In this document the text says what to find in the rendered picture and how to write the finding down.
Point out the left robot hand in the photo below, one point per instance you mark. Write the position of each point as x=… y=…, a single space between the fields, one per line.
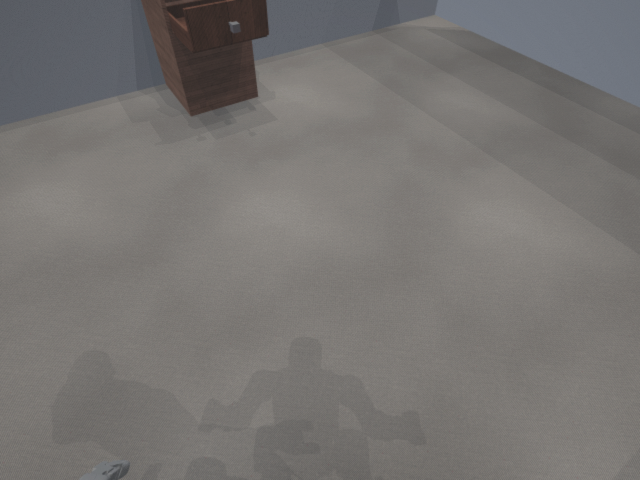
x=108 y=471

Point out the cabinet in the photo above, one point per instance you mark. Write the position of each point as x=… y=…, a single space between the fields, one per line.
x=206 y=80

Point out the drawer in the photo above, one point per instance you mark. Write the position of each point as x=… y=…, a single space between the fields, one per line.
x=204 y=24

